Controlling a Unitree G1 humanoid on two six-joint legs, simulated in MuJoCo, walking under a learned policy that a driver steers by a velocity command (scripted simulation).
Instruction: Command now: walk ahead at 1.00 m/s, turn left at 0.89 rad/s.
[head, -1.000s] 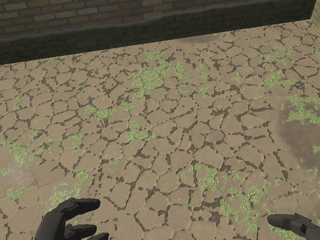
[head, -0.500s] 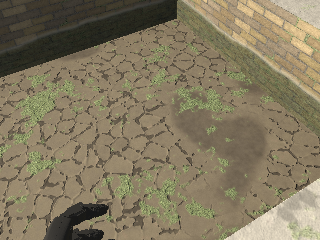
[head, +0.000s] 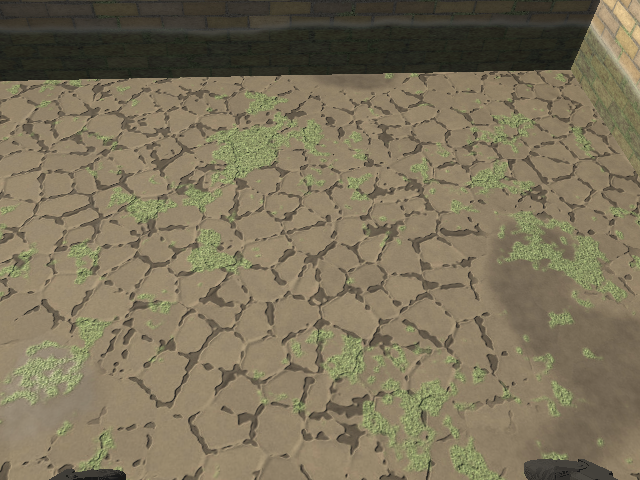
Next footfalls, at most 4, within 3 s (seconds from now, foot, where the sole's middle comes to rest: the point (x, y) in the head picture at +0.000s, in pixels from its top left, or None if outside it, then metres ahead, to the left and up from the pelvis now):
0.20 right None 0.13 -0.12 -0.74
0.46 left None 0.06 0.13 -0.73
0.66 right None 0.09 -0.05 -0.74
1.80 left None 0.06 0.15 -0.74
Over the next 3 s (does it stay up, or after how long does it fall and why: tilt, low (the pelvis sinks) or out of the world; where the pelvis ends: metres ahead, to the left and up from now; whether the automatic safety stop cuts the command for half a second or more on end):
stays up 0.00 -0.10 0.01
